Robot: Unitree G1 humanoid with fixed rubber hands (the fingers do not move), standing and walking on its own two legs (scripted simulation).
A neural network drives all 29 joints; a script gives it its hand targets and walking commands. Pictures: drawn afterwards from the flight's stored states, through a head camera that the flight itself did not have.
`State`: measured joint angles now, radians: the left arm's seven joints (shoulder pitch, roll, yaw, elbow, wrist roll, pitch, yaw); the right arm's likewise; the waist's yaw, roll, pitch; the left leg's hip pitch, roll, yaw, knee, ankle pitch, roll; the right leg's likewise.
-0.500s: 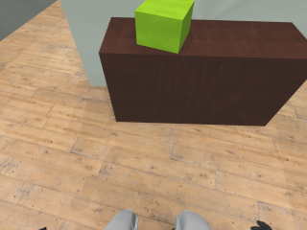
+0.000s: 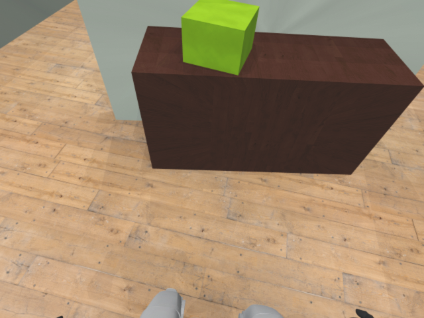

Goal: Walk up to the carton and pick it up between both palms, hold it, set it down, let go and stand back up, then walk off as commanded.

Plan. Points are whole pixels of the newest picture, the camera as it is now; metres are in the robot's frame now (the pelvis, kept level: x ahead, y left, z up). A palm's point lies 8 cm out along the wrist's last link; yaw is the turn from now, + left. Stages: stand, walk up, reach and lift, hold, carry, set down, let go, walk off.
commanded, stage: walk off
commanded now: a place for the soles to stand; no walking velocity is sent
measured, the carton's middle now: (220, 34) +1.10 -0.03 -0.01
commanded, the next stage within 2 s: stand in 1.00 s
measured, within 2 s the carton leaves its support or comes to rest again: neither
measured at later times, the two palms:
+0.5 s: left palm out of the picture +0.07 +0.29 -0.10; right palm out of the picture +0.11 -0.32 -0.11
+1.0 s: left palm out of the picture +0.09 +0.30 -0.10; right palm out of the picture +0.13 -0.32 -0.11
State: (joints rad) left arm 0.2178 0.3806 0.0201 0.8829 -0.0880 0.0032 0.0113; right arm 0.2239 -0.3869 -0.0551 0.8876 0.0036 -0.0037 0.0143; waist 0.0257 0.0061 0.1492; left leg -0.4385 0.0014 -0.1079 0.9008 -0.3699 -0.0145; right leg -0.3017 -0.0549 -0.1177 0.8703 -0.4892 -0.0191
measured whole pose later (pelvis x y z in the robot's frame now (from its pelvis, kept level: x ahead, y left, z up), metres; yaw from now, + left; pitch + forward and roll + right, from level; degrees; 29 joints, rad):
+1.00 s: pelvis +0.04 -0.01 +0.00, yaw +0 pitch -2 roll +0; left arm 0.23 0.38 0.02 0.88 -0.09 -0.04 0.01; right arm 0.22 -0.38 -0.06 0.89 0.00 -0.03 0.01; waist 0.05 0.02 0.15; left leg -0.43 -0.02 -0.11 0.87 -0.38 -0.02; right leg -0.31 -0.06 -0.12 0.87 -0.51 -0.01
